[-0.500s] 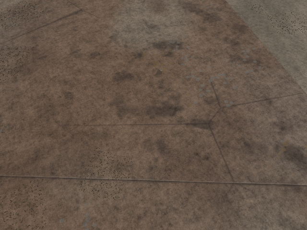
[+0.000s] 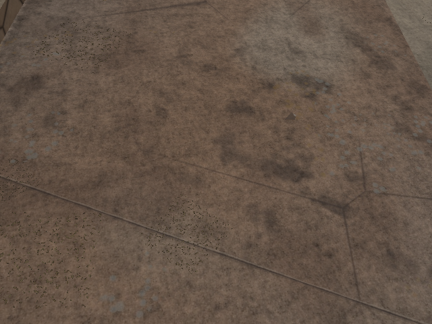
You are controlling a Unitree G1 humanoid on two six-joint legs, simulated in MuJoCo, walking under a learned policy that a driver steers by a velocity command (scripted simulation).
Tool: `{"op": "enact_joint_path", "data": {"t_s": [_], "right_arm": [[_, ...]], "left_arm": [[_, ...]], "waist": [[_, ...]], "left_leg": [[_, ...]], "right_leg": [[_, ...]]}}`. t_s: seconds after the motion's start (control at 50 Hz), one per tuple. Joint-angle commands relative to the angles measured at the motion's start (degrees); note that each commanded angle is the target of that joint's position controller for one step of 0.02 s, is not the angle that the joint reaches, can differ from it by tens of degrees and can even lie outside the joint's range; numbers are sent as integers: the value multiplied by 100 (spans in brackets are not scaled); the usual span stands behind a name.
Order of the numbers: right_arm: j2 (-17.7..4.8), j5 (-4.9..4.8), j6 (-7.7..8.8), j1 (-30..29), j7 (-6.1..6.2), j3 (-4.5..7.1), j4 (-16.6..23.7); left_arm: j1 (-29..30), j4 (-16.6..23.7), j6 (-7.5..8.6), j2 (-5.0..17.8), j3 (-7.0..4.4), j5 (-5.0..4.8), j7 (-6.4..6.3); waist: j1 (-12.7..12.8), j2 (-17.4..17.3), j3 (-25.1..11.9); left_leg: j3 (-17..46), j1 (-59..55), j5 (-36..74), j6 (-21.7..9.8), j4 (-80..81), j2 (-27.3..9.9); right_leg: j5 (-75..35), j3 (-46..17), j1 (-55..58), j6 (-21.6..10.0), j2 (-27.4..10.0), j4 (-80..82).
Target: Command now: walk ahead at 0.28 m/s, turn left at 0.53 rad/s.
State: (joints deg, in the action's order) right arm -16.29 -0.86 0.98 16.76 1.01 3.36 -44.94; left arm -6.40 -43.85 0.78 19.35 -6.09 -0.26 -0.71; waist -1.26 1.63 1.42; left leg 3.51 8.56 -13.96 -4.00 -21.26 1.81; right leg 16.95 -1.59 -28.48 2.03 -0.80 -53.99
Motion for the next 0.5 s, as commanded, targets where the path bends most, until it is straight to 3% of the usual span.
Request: {"op": "enact_joint_path", "data": {"t_s": [0.02, 0.12, 0.2, 0.24, 0.28, 0.3, 0.32, 0.34, 0.36, 0.38, 0.42, 0.46, 0.5], "right_arm": [[-1014, 26, 163, 49, 92, 239, 349], [-1194, -37, 144, 227, 70, 305, 355], [-1186, -66, 107, 325, 41, 311, 371], [-1112, -59, 95, 237, 27, 294, 418], [-788, -28, 92, 148, 26, 193, 500], [-377, 92, 111, 142, 12, 51, 597], [-138, -86, 186, 526, 45, -18, 915], [-691, -189, 224, 651, 64, 96, 693], [-921, -163, 244, 280, 43, 156, 671], [-845, -84, 267, 61, 29, 138, 665], [-707, 38, 359, -274, -51, 124, 784], [-521, 62, 402, -394, -105, 70, 856], [-351, 112, 437, -777, -132, -16, 1033]], "left_arm": [[745, 478, 317, 319, -55, 4, 37], [1042, 558, 455, 227, 31, -64, 125], [1081, 622, 588, 358, 40, -129, 206], [744, 557, 657, 499, -6, -147, 216], [-186, 323, 710, 719, -123, -95, 150], [-1140, 184, 716, 1023, -193, -5, 101], [-1605, -22, 656, 1525, -292, 118, 166], [-1384, -24, 672, 984, -156, 36, 235], [-1165, 9, 654, 587, -43, -14, 236], [-992, 29, 621, 449, 17, 7, 235], [-847, 21, 555, 294, 109, 44, 209], [-909, -4, 542, 313, 125, -22, 187], [-984, -40, 514, 493, 85, -106, 138]], "waist": [[-146, -749, 34], [-315, -979, 197], [-310, -1008, 189], [-85, -1140, 105], [408, -1070, -319], [777, -331, -1106], [502, 1655, -1504], [470, 1199, -926], [498, 818, -295], [430, 481, -77], [291, 381, 85], [257, 504, 53], [302, 445, 139]], "left_leg": [[1703, -908, -562, -845, 1236, -1264], [1623, -232, -442, -825, 1078, -1121], [2004, -2, -506, -786, 810, -1174], [2192, 55, -271, -696, 541, -1173], [1988, 513, 108, -401, -344, -771], [1359, 1093, -274, -147, -2014, -357], [703, 2814, -2009, 147, -3741, 379], [875, 3440, -1853, 196, -4576, 8], [817, 3627, -1362, 158, -4765, -162], [619, 3547, -980, 157, -4736, -322], [332, 3329, -470, 182, -4284, -648], [115, 3135, -374, 293, -3734, -679], [-64, 2968, -228, 443, -2838, -634]], "right_leg": [[-763, -193, -1191, 133, -68, 784], [-1097, -169, -432, 299, 82, 2022], [-1006, -195, 231, 187, 155, 2533], [-905, -180, 776, 37, 164, 2748], [-934, -235, 2227, -255, -25, 3064], [-357, -1195, 3513, -624, -997, 3110], [1471, -3894, 4601, -1440, -2077, 3912], [2312, -4271, 4212, -1537, -2141, 4192], [1864, -3458, 3715, -1410, -1869, 4151], [1096, -2802, 3336, -1357, -1590, 4157], [24, -2176, 2789, -1398, -1266, 4317], [-591, -1896, 2553, -1514, -1123, 4446], [-985, -1614, 2287, -1571, -1043, 4554]]}}
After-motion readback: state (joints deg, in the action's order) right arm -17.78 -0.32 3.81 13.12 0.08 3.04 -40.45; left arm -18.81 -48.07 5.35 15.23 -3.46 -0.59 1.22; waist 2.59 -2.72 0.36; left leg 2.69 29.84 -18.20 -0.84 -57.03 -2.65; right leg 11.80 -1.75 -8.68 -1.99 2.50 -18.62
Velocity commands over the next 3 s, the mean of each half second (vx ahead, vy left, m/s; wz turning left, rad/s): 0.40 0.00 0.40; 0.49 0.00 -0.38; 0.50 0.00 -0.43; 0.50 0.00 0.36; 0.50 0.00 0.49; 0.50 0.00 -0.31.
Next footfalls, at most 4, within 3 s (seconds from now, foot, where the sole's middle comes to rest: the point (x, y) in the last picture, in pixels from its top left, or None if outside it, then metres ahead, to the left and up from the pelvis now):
0.28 right None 0.24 -0.14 -0.79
0.72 left None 0.45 0.16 -0.79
1.22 right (238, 253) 0.72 -0.11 -0.79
1.76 left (198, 169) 1.08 0.02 -0.79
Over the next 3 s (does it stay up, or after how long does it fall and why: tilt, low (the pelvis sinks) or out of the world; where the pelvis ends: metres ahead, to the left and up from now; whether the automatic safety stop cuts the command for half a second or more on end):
stays up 1.54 0.01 0.00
